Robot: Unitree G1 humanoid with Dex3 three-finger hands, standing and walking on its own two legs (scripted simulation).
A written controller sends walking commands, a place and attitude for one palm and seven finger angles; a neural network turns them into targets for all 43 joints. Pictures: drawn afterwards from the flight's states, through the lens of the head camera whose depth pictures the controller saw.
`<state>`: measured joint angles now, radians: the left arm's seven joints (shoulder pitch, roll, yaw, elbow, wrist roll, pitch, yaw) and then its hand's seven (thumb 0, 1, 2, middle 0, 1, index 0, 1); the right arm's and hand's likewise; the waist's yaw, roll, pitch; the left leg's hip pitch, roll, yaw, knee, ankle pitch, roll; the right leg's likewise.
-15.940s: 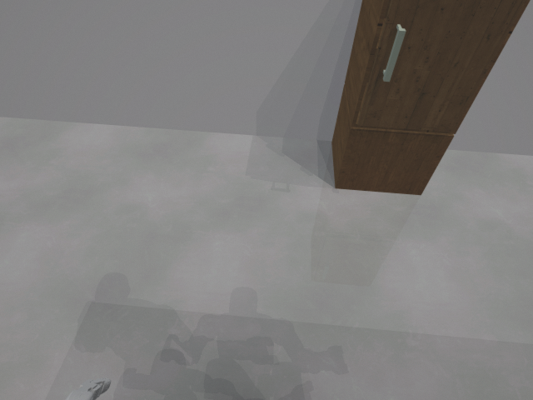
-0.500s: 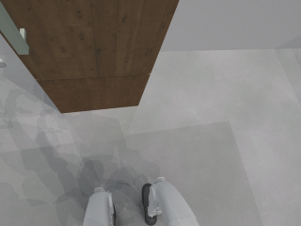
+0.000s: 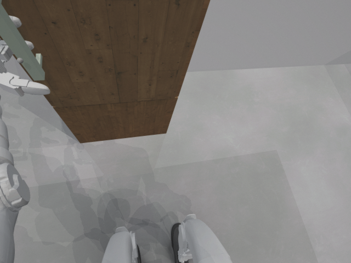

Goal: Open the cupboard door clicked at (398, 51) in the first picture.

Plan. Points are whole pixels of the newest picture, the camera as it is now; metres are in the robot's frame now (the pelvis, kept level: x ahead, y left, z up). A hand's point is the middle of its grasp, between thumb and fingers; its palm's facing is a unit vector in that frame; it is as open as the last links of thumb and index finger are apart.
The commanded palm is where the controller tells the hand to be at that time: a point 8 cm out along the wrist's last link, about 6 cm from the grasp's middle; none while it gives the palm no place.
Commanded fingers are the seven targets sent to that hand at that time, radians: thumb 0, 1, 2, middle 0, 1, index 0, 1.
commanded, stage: slide the fingers in behind the handle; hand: left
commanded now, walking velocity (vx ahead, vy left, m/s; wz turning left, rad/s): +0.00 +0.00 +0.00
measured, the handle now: (21, 39) +0.57 +0.26 +0.06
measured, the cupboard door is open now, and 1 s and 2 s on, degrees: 0 0 3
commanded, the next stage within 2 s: close the thumb around the handle in 0.82 s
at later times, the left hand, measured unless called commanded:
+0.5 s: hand (33, 62) +0.52 +0.24 +0.06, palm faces +0.06 -1.00 -0.01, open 14.0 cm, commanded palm +0.50 +0.27 +0.06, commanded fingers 0.00 -0.50 0.30 -0.30 -1.20 -0.30 -1.20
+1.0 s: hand (31, 63) +0.52 +0.24 +0.06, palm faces +0.06 -1.00 -0.01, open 13.9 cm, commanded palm +0.50 +0.27 +0.06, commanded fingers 0.00 -0.22 0.42 -0.32 -1.23 -0.32 -1.23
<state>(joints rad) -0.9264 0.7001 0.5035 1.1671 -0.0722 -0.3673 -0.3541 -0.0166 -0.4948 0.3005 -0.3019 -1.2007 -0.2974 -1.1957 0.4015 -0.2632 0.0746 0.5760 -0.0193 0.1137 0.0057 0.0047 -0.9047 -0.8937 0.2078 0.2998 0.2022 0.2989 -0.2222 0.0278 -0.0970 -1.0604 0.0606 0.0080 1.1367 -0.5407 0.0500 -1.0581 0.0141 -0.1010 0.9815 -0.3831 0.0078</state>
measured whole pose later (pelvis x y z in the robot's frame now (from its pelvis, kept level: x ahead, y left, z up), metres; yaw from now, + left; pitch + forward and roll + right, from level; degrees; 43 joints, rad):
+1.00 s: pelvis +0.00 +0.00 +0.00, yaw +0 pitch +26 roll -5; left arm -0.94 0.64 0.46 1.19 -0.08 -0.40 -0.31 -0.02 -0.48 0.31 -0.30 -1.20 -0.30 -1.20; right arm 0.40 -0.26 0.07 0.60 -0.02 0.10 0.00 0.01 -0.91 -0.89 0.21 0.30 0.20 0.30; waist -0.21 0.03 -0.10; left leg -1.05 0.05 0.01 1.14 -0.54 0.05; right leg -1.06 0.01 -0.09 1.00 -0.39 0.01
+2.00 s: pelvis +0.00 -0.01 +0.00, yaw -1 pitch +25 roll -4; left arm -0.79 0.60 0.49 1.06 -0.13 -0.38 -0.32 0.00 0.74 0.79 -0.38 -1.35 -0.36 -1.34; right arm 0.40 -0.26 0.06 0.57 0.00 0.11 0.01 0.01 -0.91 -0.89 0.21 0.30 0.20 0.30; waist -0.19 0.03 -0.11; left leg -1.01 0.07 0.03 1.11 -0.53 0.04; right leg -1.03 0.02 -0.07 0.98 -0.38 0.00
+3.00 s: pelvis +0.00 -0.06 +0.01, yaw +5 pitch +14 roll +1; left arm 0.02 -0.07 -0.15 0.26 0.11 -0.35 0.59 -0.01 0.59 0.75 -0.38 -1.33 -0.37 -1.33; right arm 0.15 -0.17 0.01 0.59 -0.07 -0.02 0.00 0.01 -0.91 -0.89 0.20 0.30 0.20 0.30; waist 0.00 0.01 -0.13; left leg -0.77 0.02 -0.02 1.03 -0.50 -0.03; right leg -0.82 -0.02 -0.12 1.02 -0.45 -0.07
